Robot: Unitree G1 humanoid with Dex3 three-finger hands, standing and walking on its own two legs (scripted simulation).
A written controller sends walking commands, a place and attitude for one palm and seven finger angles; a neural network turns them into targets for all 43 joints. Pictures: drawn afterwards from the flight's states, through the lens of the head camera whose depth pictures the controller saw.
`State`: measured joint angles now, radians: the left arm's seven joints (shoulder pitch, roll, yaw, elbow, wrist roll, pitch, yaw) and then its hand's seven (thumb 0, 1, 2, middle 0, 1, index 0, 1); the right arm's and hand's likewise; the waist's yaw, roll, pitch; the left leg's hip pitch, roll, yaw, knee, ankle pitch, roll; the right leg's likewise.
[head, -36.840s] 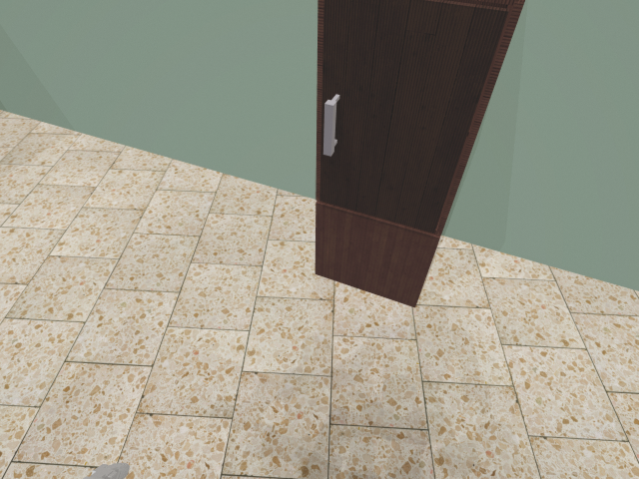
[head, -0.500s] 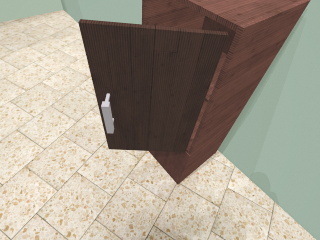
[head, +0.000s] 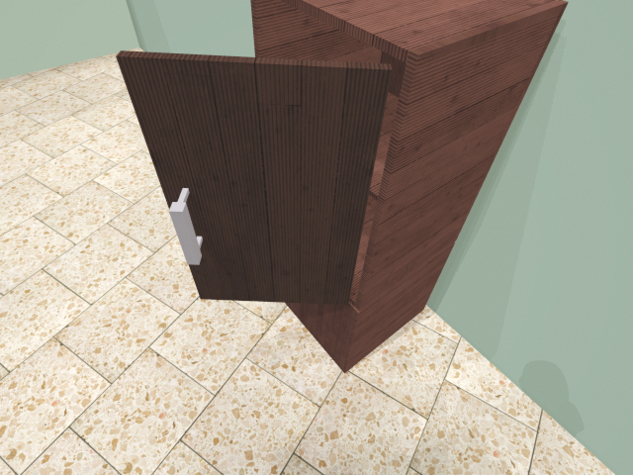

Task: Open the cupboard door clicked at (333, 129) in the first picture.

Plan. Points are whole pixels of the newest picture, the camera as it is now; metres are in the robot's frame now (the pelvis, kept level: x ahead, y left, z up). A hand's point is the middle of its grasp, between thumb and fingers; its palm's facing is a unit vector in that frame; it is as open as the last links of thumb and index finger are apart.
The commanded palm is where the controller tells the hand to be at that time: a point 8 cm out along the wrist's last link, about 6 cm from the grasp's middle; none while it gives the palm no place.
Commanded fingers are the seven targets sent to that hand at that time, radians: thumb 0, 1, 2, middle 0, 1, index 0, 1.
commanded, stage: come to a stop and stand still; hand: left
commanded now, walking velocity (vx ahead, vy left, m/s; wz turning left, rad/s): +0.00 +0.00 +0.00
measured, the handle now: (189, 227) +0.53 +0.27 -0.05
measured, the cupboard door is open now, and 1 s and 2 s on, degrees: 50 50 50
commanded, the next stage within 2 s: look again from close up in 0.20 s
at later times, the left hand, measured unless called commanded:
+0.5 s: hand out of the picture -0.03 +0.15 -0.17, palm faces +0.02 -0.98 -0.20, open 7.3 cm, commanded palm none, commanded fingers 0.00 0.90 0.90 -0.20 -0.30 -0.20 -0.30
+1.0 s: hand out of the picture +0.08 +0.21 -0.12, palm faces +0.18 -0.96 -0.23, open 7.3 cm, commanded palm +0.10 +0.25 -0.07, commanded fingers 0.00 0.76 0.84 -0.21 -0.39 -0.21 -0.39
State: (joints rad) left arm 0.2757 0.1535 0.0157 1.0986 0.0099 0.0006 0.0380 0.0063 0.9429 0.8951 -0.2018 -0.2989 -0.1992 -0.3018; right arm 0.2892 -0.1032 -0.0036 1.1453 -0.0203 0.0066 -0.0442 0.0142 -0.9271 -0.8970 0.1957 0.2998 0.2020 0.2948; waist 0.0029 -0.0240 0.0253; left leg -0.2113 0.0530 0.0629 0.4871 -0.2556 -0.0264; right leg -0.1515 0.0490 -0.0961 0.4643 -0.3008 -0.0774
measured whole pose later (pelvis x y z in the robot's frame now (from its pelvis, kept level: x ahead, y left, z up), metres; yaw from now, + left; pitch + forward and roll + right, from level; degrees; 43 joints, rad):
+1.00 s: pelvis -0.01 +0.02 +0.00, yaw -1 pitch +1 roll +0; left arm 0.48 0.18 0.01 0.48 -0.09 0.01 0.10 0.03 0.94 0.89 -0.21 -0.31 -0.20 -0.31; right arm 0.38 -0.18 0.02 0.99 0.02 -0.16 -0.07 0.02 -0.93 -0.90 0.20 0.30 0.21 0.30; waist 0.01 0.01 0.01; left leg -0.22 -0.02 0.07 0.50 -0.29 0.04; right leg -0.22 0.02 -0.07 0.51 -0.30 -0.05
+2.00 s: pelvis -0.05 +0.03 -0.09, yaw +0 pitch +17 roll -3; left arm 0.23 0.31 0.27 0.22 -0.33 -0.44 -0.38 0.00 -0.18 0.43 -0.28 -1.00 -0.28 -1.00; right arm 0.25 -0.29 -0.02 0.59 0.04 -0.22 -0.07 0.01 -0.90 -0.90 0.20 0.30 0.20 0.30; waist -0.02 0.01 -0.13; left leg -0.96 0.02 0.02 1.18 -0.52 0.05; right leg -0.91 0.02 -0.14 1.12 -0.50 -0.06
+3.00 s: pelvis -0.04 +0.05 -0.08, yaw +0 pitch +17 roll -4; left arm 0.02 0.41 0.41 0.40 -0.35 -0.39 -0.48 -0.01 -0.49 0.30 -0.30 -1.20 -0.30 -1.20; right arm 0.27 -0.27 0.03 0.55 0.03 -0.18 -0.05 0.01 -0.90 -0.90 0.20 0.30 0.21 0.30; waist -0.02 0.02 -0.13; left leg -0.91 0.01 0.02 1.10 -0.50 0.07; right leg -0.85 0.01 -0.12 1.02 -0.47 -0.03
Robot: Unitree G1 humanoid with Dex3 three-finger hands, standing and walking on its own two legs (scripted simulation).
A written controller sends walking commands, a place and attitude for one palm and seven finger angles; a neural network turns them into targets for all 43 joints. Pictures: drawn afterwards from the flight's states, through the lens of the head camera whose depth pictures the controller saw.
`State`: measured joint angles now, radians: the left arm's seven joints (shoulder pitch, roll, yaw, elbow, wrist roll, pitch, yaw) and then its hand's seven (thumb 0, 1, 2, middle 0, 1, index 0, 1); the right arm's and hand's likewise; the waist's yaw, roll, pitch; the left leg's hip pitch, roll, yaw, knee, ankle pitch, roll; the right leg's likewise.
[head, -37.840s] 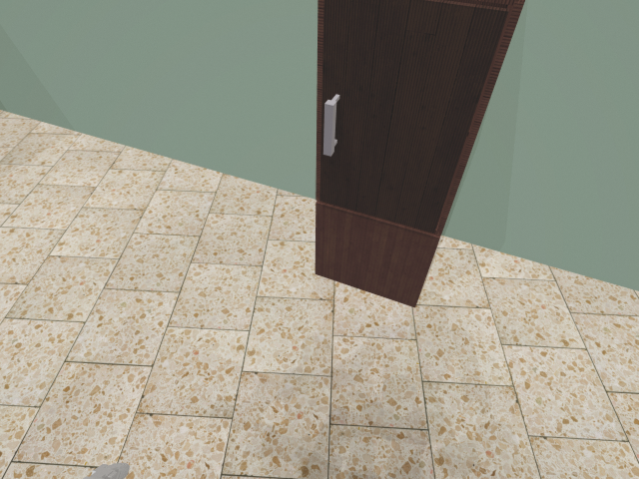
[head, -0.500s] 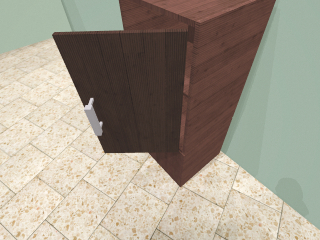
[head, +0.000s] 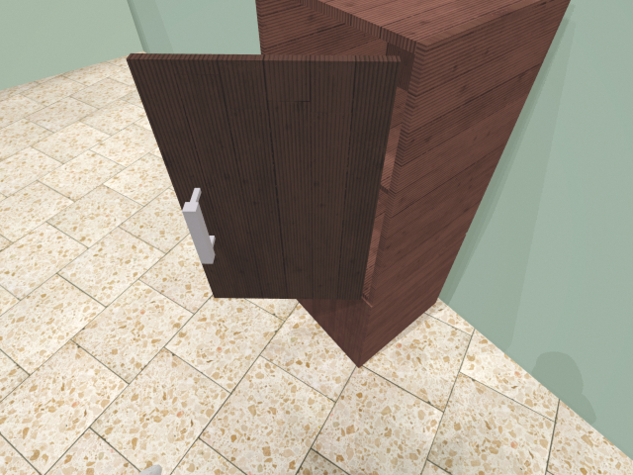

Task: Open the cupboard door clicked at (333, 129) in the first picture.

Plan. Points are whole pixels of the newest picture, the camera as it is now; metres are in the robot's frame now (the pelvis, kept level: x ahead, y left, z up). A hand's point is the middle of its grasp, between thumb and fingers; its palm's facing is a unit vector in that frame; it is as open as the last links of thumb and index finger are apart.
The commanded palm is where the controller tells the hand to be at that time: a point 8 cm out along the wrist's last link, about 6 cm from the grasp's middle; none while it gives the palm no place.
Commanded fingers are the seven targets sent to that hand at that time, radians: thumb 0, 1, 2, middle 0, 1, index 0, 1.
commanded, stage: raise the hand with hooked fingers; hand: left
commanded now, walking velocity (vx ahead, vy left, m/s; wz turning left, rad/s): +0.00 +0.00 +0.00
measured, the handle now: (202, 226) +0.53 +0.25 -0.05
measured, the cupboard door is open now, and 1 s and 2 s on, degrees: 50 50 50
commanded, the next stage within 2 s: move the hooked fingers beside the handle in 2.00 s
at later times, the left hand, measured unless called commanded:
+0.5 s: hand (159, 465) +0.14 +0.20 -0.05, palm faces +0.16 -0.98 -0.08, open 9.6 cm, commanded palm +0.14 +0.25 -0.06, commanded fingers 0.00 0.18 0.59 -0.25 -0.76 -0.25 -0.76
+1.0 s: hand (155, 421) +0.20 +0.23 -0.06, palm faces +0.00 -1.00 -0.05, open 12.6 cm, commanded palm +0.17 +0.29 -0.04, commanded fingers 0.00 -0.41 0.34 -0.29 -1.14 -0.29 -1.14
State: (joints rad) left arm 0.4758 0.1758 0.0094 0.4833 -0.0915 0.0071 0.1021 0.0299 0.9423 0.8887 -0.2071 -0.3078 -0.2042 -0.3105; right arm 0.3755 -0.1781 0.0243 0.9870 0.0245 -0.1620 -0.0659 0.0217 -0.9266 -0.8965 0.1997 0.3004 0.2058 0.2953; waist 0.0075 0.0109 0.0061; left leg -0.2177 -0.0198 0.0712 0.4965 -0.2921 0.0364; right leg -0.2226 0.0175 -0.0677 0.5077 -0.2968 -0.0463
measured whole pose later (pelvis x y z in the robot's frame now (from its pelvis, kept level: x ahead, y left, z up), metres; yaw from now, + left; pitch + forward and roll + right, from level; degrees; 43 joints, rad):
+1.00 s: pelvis -0.05 +0.00 -0.09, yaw +1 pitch +17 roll -3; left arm 0.23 0.31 0.27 0.22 -0.33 -0.44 -0.38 0.00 -0.18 0.43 -0.28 -1.00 -0.28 -1.00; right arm 0.25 -0.29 -0.02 0.59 0.04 -0.22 -0.07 0.01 -0.90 -0.90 0.20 0.30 0.20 0.30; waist -0.02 0.01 -0.13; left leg -0.96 0.02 0.02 1.18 -0.52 0.05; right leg -0.91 0.02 -0.14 1.12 -0.50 -0.06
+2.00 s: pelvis -0.04 +0.02 -0.07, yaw +1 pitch +17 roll -4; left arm 0.02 0.41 0.41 0.40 -0.35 -0.39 -0.48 -0.01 -0.49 0.30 -0.30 -1.20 -0.30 -1.20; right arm 0.27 -0.27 0.03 0.55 0.03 -0.18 -0.05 0.01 -0.90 -0.90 0.20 0.30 0.21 0.30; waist -0.02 0.02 -0.13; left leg -0.91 0.01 0.02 1.10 -0.50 0.07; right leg -0.85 0.01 -0.12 1.02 -0.47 -0.03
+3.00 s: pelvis -0.04 +0.02 -0.09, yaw -1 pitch +22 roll -4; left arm -0.52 0.58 0.52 0.91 -0.23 -0.41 -0.50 -0.01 -0.50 0.30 -0.30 -1.20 -0.30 -1.20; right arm 0.32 -0.29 0.04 0.60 0.02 -0.08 -0.04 0.00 -0.90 -0.90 0.20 0.30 0.21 0.30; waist -0.09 0.01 -0.13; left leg -1.04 0.03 0.03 1.17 -0.51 0.07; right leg -0.99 0.03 -0.12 1.08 -0.47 -0.03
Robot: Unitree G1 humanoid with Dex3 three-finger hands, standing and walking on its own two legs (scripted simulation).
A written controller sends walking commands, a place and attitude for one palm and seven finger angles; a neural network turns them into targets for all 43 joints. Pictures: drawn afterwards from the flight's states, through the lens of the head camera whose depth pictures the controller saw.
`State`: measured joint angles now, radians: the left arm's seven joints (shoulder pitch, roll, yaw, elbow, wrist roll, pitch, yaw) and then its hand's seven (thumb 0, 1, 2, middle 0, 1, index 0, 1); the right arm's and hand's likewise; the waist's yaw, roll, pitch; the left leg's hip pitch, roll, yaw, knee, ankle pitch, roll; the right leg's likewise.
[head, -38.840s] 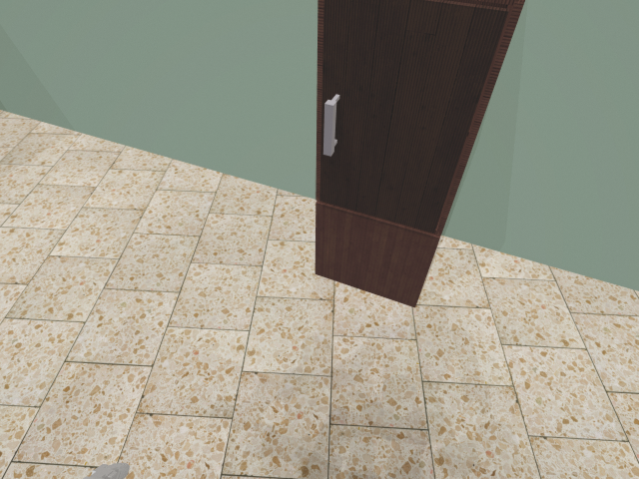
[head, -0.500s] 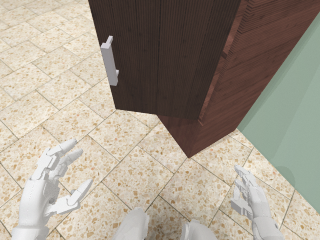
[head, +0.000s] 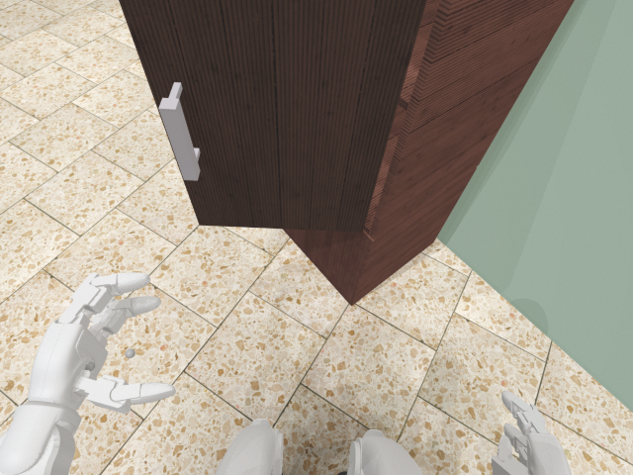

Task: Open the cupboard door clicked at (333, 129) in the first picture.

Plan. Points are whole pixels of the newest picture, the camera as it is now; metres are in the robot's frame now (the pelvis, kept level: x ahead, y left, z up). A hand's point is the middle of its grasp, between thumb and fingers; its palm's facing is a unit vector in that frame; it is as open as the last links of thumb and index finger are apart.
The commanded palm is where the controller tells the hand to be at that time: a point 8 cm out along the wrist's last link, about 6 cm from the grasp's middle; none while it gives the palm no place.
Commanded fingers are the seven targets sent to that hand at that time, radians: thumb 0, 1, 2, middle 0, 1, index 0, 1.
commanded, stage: raise the hand with hooked fingers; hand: left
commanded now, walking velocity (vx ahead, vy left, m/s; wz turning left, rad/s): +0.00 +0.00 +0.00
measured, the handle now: (184, 133) +0.58 +0.24 +0.04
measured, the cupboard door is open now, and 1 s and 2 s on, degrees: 50 50 50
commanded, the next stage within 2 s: move the hooked fingers beside the handle in 1.00 s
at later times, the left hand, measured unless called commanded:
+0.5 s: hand (70, 297) +0.29 +0.29 +0.06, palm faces +0.04 -1.00 -0.07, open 13.9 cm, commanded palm +0.27 +0.34 +0.06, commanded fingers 0.00 -0.50 0.30 -0.30 -1.20 -0.30 -1.20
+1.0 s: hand (78, 299) +0.29 +0.29 +0.05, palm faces +0.02 -1.00 -0.06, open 14.0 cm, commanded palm +0.27 +0.34 +0.06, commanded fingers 0.00 -0.50 0.30 -0.30 -1.20 -0.30 -1.20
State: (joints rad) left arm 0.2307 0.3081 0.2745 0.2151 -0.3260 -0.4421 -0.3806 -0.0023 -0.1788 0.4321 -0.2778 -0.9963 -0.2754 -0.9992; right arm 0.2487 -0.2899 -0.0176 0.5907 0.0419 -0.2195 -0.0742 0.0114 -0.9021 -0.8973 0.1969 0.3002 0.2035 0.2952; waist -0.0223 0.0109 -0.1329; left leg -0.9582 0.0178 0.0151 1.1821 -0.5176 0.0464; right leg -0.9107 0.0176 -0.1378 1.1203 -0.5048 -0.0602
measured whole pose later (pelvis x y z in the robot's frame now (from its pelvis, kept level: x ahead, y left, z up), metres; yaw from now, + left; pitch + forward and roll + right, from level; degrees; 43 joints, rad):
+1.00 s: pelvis +0.01 +0.02 +0.02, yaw +0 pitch +17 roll -4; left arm 0.02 0.41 0.41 0.40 -0.35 -0.39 -0.48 -0.01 -0.49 0.30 -0.30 -1.20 -0.30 -1.20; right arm 0.27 -0.27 0.03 0.55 0.03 -0.18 -0.05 0.01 -0.90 -0.90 0.20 0.30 0.21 0.30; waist -0.02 0.02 -0.13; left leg -0.91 0.01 0.02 1.10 -0.50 0.07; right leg -0.85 0.01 -0.12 1.02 -0.47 -0.03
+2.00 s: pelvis +0.01 +0.02 +0.00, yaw -2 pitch +22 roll -4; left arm -0.52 0.58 0.52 0.91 -0.23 -0.41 -0.50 -0.01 -0.50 0.30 -0.30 -1.20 -0.30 -1.20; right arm 0.32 -0.29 0.04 0.60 0.02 -0.08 -0.04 0.00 -0.90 -0.90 0.20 0.30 0.21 0.30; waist -0.09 0.01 -0.13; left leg -1.04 0.03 0.03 1.17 -0.51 0.07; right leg -0.99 0.03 -0.12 1.08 -0.47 -0.03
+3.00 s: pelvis +0.01 +0.03 -0.02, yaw -5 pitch +29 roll -7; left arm -0.87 0.84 0.61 1.19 -0.10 -0.36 -0.50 -0.01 -0.49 0.30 -0.30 -1.20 -0.30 -1.20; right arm 0.38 -0.29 0.08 0.59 0.00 0.07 -0.01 0.00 -0.90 -0.90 0.20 0.30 0.21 0.30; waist -0.19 0.02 -0.11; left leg -1.22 0.06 0.01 1.25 -0.54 0.08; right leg -1.15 0.06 -0.13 1.11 -0.47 -0.03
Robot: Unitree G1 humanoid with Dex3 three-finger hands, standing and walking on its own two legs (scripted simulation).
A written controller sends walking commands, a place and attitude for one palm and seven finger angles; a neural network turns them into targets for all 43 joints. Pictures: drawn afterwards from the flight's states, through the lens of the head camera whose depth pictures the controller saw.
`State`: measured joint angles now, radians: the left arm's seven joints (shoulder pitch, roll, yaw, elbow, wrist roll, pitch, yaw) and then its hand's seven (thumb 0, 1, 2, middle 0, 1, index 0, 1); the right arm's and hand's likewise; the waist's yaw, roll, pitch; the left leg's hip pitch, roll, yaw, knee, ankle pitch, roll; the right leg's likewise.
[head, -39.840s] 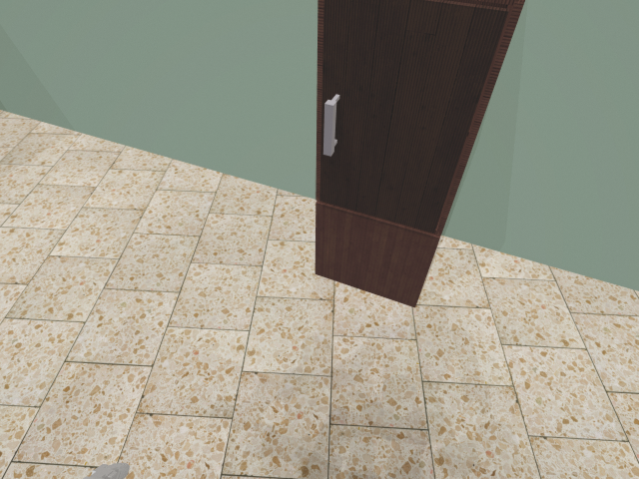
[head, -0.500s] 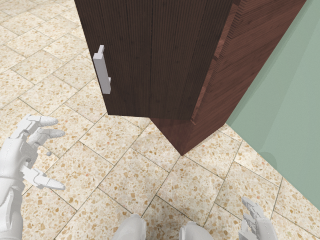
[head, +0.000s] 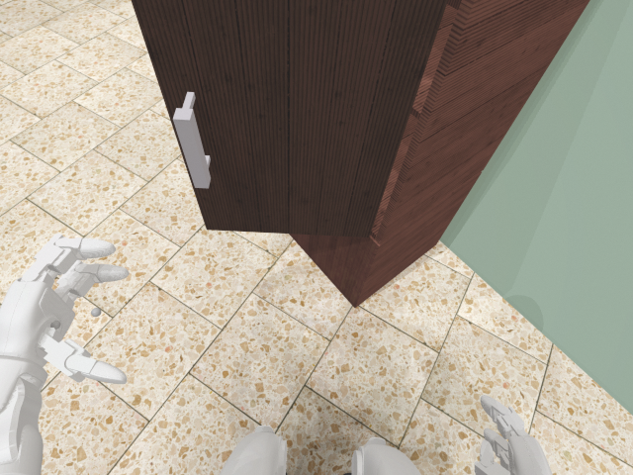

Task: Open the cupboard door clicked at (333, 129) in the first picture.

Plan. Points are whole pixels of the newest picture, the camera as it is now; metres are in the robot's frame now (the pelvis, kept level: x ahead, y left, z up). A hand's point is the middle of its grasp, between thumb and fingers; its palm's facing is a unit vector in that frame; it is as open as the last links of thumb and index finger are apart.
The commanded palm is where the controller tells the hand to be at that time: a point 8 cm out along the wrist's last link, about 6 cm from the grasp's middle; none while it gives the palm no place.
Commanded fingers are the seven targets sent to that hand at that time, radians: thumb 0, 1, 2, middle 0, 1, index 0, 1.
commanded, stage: move the hooked fingers beside the handle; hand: left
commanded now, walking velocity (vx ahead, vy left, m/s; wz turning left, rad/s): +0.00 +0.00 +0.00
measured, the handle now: (196, 142) +0.57 +0.22 +0.02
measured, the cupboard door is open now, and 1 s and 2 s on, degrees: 50 50 50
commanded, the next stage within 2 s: none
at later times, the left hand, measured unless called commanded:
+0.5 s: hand (106, 263) +0.35 +0.28 +0.03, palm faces +0.02 -1.00 -0.04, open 14.0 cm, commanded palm +0.32 +0.33 +0.04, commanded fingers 0.00 -0.50 0.30 -0.30 -1.20 -0.30 -1.20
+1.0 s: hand (122, 219) +0.41 +0.28 +0.03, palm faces +0.04 -1.00 -0.04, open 14.0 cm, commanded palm +0.39 +0.32 +0.03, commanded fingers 0.00 -0.50 0.30 -0.30 -1.20 -0.30 -1.20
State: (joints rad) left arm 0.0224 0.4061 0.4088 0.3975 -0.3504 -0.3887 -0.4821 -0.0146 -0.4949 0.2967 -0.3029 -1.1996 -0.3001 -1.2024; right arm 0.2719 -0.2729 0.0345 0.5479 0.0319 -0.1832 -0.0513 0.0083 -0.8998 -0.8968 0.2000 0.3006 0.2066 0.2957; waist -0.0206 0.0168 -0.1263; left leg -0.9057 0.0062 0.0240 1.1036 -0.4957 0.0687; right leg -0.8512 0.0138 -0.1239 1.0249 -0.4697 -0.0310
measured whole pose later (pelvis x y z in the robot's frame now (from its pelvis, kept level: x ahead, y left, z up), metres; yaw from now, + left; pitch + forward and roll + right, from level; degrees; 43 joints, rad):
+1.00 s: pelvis +0.00 +0.00 -0.01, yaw -2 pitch +22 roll -4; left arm -0.52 0.58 0.52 0.91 -0.23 -0.41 -0.50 -0.01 -0.50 0.30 -0.30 -1.20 -0.30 -1.20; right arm 0.32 -0.29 0.04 0.60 0.02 -0.08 -0.04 0.00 -0.90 -0.90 0.20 0.30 0.21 0.30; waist -0.09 0.01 -0.13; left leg -1.04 0.03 0.03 1.17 -0.51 0.07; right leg -0.99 0.03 -0.12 1.08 -0.47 -0.03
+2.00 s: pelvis +0.00 +0.01 -0.03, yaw -4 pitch +29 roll -7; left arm -0.87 0.84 0.61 1.19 -0.10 -0.36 -0.50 -0.01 -0.49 0.30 -0.30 -1.20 -0.30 -1.20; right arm 0.38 -0.29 0.08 0.59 0.00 0.07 -0.01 0.00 -0.90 -0.90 0.20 0.30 0.21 0.30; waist -0.19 0.02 -0.11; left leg -1.22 0.06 0.01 1.25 -0.54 0.08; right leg -1.15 0.06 -0.13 1.11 -0.47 -0.03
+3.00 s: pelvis +0.00 +0.00 -0.02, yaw -4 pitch +27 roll -7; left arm -0.84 0.70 0.54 1.15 -0.11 -0.40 -0.41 -0.01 -0.50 0.30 -0.30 -1.20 -0.30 -1.20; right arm 0.36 -0.28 0.07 0.60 -0.01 0.07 -0.01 0.00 -0.90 -0.90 0.20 0.30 0.21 0.30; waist -0.19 0.02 -0.12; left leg -1.17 0.05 0.01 1.22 -0.53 0.07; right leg -1.10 0.06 -0.13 1.09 -0.47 -0.03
